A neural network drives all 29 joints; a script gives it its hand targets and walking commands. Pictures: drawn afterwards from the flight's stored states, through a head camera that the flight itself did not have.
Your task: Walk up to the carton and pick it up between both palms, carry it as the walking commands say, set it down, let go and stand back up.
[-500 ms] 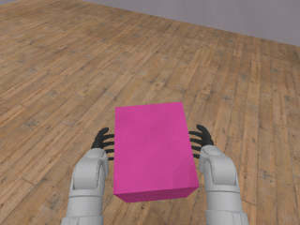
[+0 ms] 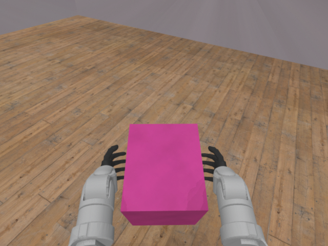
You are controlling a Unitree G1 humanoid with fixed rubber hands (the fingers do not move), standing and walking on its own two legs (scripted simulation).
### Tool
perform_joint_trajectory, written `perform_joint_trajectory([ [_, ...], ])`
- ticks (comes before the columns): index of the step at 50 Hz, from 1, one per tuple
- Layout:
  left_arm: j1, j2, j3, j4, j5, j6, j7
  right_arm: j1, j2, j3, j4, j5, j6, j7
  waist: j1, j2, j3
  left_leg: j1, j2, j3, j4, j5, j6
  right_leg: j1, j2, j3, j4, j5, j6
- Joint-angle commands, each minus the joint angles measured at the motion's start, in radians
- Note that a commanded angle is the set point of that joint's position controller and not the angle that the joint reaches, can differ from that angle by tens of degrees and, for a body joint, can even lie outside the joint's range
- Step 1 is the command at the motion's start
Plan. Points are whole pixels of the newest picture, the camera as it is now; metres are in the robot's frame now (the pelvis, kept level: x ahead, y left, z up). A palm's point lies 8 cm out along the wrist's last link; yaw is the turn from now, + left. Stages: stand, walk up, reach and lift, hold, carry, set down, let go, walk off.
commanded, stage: set down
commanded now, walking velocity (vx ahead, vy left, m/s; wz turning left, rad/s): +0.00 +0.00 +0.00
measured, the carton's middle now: (163, 176) +0.34 +0.01 -0.04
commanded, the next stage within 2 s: none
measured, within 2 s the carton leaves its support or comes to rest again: neither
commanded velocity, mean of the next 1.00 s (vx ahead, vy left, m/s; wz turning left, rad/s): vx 0.00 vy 0.00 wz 0.00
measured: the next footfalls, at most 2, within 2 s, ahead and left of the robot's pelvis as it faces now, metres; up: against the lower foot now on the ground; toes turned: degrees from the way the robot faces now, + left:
none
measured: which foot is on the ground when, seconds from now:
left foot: down 0.00-1.00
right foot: down 0.00-1.00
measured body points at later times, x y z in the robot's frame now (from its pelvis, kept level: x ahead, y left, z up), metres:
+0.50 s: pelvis +0.04 +0.00 +0.00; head +0.05 +0.00 +0.45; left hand +0.35 +0.16 -0.02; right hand +0.37 -0.13 -0.01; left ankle +0.06 +0.12 -0.73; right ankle +0.07 -0.11 -0.73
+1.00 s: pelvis -0.01 +0.00 -0.05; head +0.15 +0.01 +0.37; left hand +0.34 +0.17 -0.13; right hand +0.35 -0.12 -0.13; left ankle +0.06 +0.12 -0.73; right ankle +0.07 -0.11 -0.73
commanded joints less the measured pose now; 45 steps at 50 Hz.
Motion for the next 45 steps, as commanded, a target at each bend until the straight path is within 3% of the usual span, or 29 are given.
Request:
perform_joint_trajectory([
  [1, -0.935, -0.960, -0.435, 0.106, -0.179, -0.125, -0.304, -0.952, 1.070, 0.463, 0.101, 0.278, -0.115, 0.313, 0.064, 0.061, -0.287, -0.044, -0.057, -0.049, -0.110, -0.357, 0.057, 0.055, 0.039, 0.132, -0.070, -0.409, -0.039],
  [2, -0.922, -1.020, -0.473, 0.117, -0.188, -0.136, -0.308, -0.945, 1.020, 0.449, 0.064, 0.267, -0.139, 0.315, 0.026, 0.104, -0.319, -0.014, -0.035, -0.071, -0.129, -0.326, 0.039, 0.051, 0.061, 0.096, -0.030, -0.283, -0.031],
  [3, -0.853, -1.020, -0.432, 0.178, -0.160, -0.142, -0.311, -0.866, 1.016, 0.390, 0.137, 0.209, -0.146, 0.305, 0.019, 0.044, -0.320, 0.011, -0.046, -0.047, -0.113, -0.208, 0.035, 0.026, 0.054, 0.091, -0.065, -0.226, -0.033],
  [4, -0.747, -0.969, -0.354, 0.247, -0.108, -0.144, -0.317, -0.777, 1.010, 0.323, 0.245, 0.193, -0.151, 0.301, 0.060, 0.046, -0.279, 0.010, -0.053, -0.015, -0.098, -0.117, 0.029, -0.001, 0.029, 0.106, -0.086, -0.181, -0.027],
  [6, -0.734, -0.991, -0.290, 0.316, -0.072, -0.165, -0.327, -0.793, 0.971, 0.243, 0.248, 0.174, -0.182, 0.297, 0.031, 0.100, -0.273, -0.029, -0.029, -0.044, -0.105, -0.245, 0.037, 0.018, 0.045, 0.101, -0.035, -0.225, -0.025],
  [9, -0.760, -0.956, -0.244, 0.354, -0.051, -0.210, -0.327, -0.866, 0.992, 0.234, 0.266, 0.156, -0.221, 0.298, 0.069, 0.014, -0.217, -0.054, -0.034, -0.037, -0.112, -0.256, 0.046, 0.003, 0.049, 0.087, -0.053, -0.277, -0.019],
  [10, -0.703, -0.977, -0.233, 0.415, -0.022, -0.202, -0.325, -0.817, 0.934, 0.196, 0.270, 0.119, -0.228, 0.289, 0.026, 0.034, -0.162, -0.078, -0.028, -0.053, -0.108, -0.274, 0.037, -0.028, 0.049, 0.074, -0.044, -0.251, -0.027],
  [12, -0.705, -0.945, -0.250, 0.313, -0.015, -0.224, -0.306, -0.727, 0.973, 0.178, 0.328, 0.116, -0.232, 0.290, 0.043, 0.058, -0.161, -0.039, -0.033, -0.044, -0.105, -0.179, 0.029, -0.042, 0.046, 0.086, -0.050, -0.182, -0.034],
  [13, -0.680, -0.942, -0.262, 0.276, -0.019, -0.242, -0.305, -0.744, 0.961, 0.241, 0.264, 0.146, -0.246, 0.292, 0.088, 0.056, -0.202, -0.065, -0.046, -0.029, -0.099, -0.084, 0.029, 0.006, 0.041, 0.092, -0.056, -0.123, -0.032],
  [14, -0.680, -0.949, -0.294, 0.259, -0.026, -0.246, -0.298, -0.713, 0.965, 0.236, 0.271, 0.134, -0.250, 0.283, 0.040, 0.068, -0.237, -0.035, -0.043, -0.039, -0.079, -0.050, 0.026, -0.020, 0.035, 0.102, -0.052, -0.098, -0.040],
  [16, -0.577, -1.011, -0.338, 0.243, -0.052, -0.278, -0.297, -0.695, 0.999, 0.337, 0.141, 0.144, -0.290, 0.261, 0.043, -0.024, -0.368, -0.002, -0.062, -0.045, -0.031, 0.144, 0.034, 0.007, 0.050, 0.104, -0.024, 0.083, -0.031],
  [17, -0.591, -0.988, -0.362, 0.207, -0.065, -0.294, -0.285, -0.630, 0.996, 0.317, 0.167, 0.144, -0.307, 0.262, 0.031, 0.059, -0.400, -0.017, -0.060, -0.056, -0.024, 0.197, 0.024, 0.006, 0.045, 0.117, 0.002, 0.154, -0.040],
  [19, -0.510, -0.972, -0.400, 0.147, -0.081, -0.318, -0.276, -0.618, 0.968, 0.416, 0.090, 0.198, -0.331, 0.252, 0.075, 0.018, -0.477, 0.004, -0.066, -0.059, 0.005, 0.383, 0.018, 0.039, 0.050, 0.120, 0.015, 0.328, -0.021],
  [21, -0.482, -0.968, -0.445, 0.097, -0.113, -0.349, -0.257, -0.523, 0.986, 0.425, 0.093, 0.199, -0.355, 0.241, 0.026, -0.019, -0.504, 0.048, -0.070, -0.079, 0.024, 0.475, 0.015, -0.019, 0.059, 0.117, 0.025, 0.368, -0.014],
  [23, -0.475, -0.959, -0.457, 0.062, -0.129, -0.382, -0.243, -0.468, 0.957, 0.430, 0.119, 0.181, -0.375, 0.233, 0.028, 0.008, -0.581, 0.064, -0.073, -0.080, 0.052, 0.580, 0.002, -0.059, 0.064, 0.128, 0.045, 0.426, -0.018],
  [24, -0.427, -0.928, -0.446, 0.120, -0.117, -0.379, -0.239, -0.429, 0.912, 0.398, 0.155, 0.167, -0.377, 0.225, 0.022, 0.065, -0.562, 0.029, -0.067, -0.081, 0.041, 0.568, 0.000, -0.044, 0.054, 0.146, 0.041, 0.421, -0.024],
  [25, -0.383, -0.915, -0.402, 0.139, -0.110, -0.391, -0.237, -0.465, 0.900, 0.438, 0.137, 0.169, -0.378, 0.219, 0.062, -0.023, -0.530, 0.001, -0.079, -0.065, 0.052, 0.512, 0.012, -0.044, 0.056, 0.139, 0.047, 0.451, -0.009],
  [26, -0.439, -0.858, -0.448, 0.085, -0.110, -0.409, -0.230, -0.370, 0.916, 0.382, 0.208, 0.154, -0.384, 0.213, 0.005, 0.038, -0.495, -0.011, -0.072, -0.076, 0.042, 0.501, 0.014, -0.097, 0.045, 0.149, 0.042, 0.432, -0.013],
  [27, -0.451, -0.846, -0.382, 0.132, -0.103, -0.425, -0.230, -0.452, 0.914, 0.375, 0.220, 0.136, -0.391, 0.213, 0.040, -0.081, -0.462, -0.069, -0.066, -0.078, 0.049, 0.426, 0.031, -0.110, 0.055, 0.142, 0.059, 0.376, -0.004],
  [28, -0.437, -0.879, -0.392, 0.188, -0.094, -0.433, -0.235, -0.421, 0.891, 0.348, 0.261, 0.112, -0.407, 0.208, 0.002, 0.015, -0.465, -0.125, -0.076, -0.076, 0.051, 0.385, 0.016, -0.123, 0.047, 0.158, 0.057, 0.364, -0.028],
  [29, -0.424, -0.838, -0.358, 0.169, -0.073, -0.451, -0.224, -0.425, 0.933, 0.364, 0.274, 0.120, -0.417, 0.207, 0.059, -0.037, -0.412, -0.152, -0.080, -0.079, 0.044, 0.414, 0.025, -0.132, 0.044, 0.154, 0.066, 0.400, -0.015],
  [30, -0.505, -0.837, -0.384, 0.100, -0.084, -0.485, -0.223, -0.418, 0.904, 0.346, 0.290, 0.114, -0.436, 0.208, 0.030, -0.017, -0.449, -0.166, -0.076, -0.077, 0.062, 0.396, 0.023, -0.150, 0.051, 0.156, 0.077, 0.359, -0.022],
  [32, -0.443, -0.787, -0.313, 0.176, -0.037, -0.502, -0.214, -0.403, 0.865, 0.314, 0.345, 0.069, -0.462, 0.204, 0.067, -0.035, -0.412, -0.217, -0.083, -0.074, 0.085, 0.428, 0.013, -0.205, 0.058, 0.147, 0.090, 0.373, -0.020],
  [34, -0.492, -0.794, -0.248, 0.236, 0.000, -0.523, -0.208, -0.500, 0.856, 0.287, 0.359, 0.058, -0.488, 0.208, 0.084, -0.006, -0.425, -0.250, -0.083, -0.059, 0.076, 0.257, 0.025, -0.254, 0.060, 0.147, 0.110, 0.207, -0.018],
  [35, -0.570, -0.743, -0.257, 0.205, 0.006, -0.548, -0.205, -0.482, 0.850, 0.253, 0.413, 0.033, -0.500, 0.204, 0.050, -0.013, -0.355, -0.296, -0.089, -0.056, 0.087, 0.183, 0.025, -0.303, 0.061, 0.149, 0.108, 0.149, -0.026],
  [36, -0.598, -0.760, -0.262, 0.207, 0.012, -0.563, -0.202, -0.526, 0.797, 0.235, 0.377, 0.007, -0.529, 0.203, 0.053, 0.036, -0.389, -0.327, -0.098, -0.050, 0.111, 0.180, 0.007, -0.329, 0.069, 0.144, 0.138, 0.134, -0.037],
  [38, -0.572, -0.789, -0.228, 0.291, 0.032, -0.574, -0.202, -0.543, 0.780, 0.206, 0.356, -0.009, -0.561, 0.206, 0.033, 0.006, -0.390, -0.352, -0.092, -0.041, 0.130, 0.178, 0.008, -0.392, 0.090, 0.108, 0.170, 0.126, -0.032],
  [41, -0.745, -0.781, -0.268, 0.249, 0.006, -0.621, -0.198, -0.728, 0.793, 0.269, 0.301, 0.029, -0.605, 0.191, 0.069, 0.002, -0.498, -0.436, -0.105, -0.014, 0.196, 0.033, 0.014, -0.405, 0.087, 0.116, 0.232, -0.009, -0.034],
  [45, -0.808, -0.845, -0.401, 0.273, -0.076, -0.638, -0.186, -0.866, 0.757, 0.378, 0.181, 0.063, -0.652, 0.162, 0.020, -0.028, -0.706, -0.458, -0.110, -0.021, 0.286, 0.052, 0.009, -0.470, 0.113, 0.085, 0.321, 0.006, -0.028],
])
